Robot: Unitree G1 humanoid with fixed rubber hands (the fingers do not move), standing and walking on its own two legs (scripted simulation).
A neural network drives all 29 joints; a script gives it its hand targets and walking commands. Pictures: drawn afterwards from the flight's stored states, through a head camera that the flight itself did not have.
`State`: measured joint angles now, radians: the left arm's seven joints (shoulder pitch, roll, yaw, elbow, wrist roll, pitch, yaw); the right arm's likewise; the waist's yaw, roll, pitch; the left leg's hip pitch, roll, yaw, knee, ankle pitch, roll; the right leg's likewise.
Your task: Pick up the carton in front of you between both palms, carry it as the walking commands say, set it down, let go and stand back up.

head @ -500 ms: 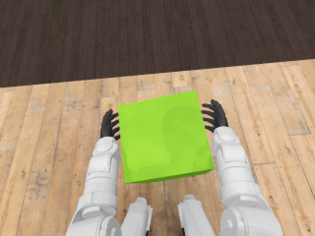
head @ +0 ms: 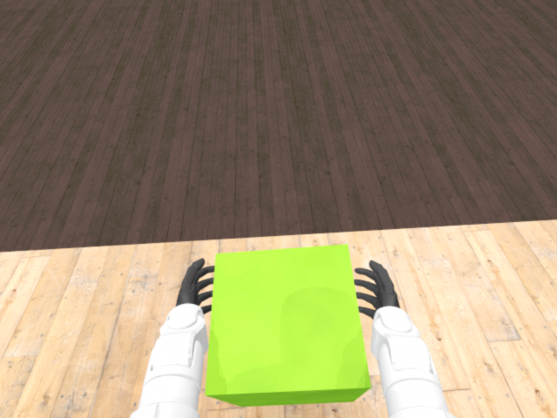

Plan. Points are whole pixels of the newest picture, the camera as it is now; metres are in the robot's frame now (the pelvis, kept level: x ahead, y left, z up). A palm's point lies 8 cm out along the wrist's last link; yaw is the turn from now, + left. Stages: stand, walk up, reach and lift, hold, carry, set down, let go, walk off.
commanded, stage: reach and lift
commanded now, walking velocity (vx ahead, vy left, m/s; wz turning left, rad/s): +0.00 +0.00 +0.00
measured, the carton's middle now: (289, 333) +0.31 +0.00 -0.10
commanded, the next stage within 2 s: hold in 1.16 s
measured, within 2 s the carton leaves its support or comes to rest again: neither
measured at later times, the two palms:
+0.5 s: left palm (177, 302) +0.28 +0.16 +0.05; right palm (396, 305) +0.29 -0.14 +0.05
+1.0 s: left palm (178, 297) +0.29 +0.15 +0.06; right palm (400, 298) +0.29 -0.15 +0.06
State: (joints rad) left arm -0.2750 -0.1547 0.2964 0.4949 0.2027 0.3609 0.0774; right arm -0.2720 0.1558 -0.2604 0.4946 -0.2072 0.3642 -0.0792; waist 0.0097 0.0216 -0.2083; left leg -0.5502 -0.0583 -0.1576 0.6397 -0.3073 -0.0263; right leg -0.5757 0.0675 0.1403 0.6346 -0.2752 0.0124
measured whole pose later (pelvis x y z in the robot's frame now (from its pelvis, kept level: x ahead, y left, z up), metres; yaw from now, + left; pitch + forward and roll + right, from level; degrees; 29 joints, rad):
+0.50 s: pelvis -0.01 +0.00 +0.02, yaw +0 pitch -3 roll +0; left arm -0.33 -0.17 0.31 0.42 0.32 0.60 0.00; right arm -0.32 0.17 -0.28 0.41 -0.31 0.63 -0.04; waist 0.01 0.02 -0.04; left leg -0.17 -0.04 -0.16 0.45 -0.23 -0.02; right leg -0.19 0.05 0.14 0.45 -0.20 0.01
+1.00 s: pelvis +0.00 +0.00 +0.02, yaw +1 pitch -4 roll +0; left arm -0.27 -0.15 0.24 0.32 0.29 0.65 -0.02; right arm -0.26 0.15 -0.22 0.30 -0.28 0.69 -0.03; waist 0.01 0.02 -0.03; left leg -0.10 -0.03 -0.17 0.39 -0.22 -0.02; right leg -0.11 0.05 0.12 0.37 -0.19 0.00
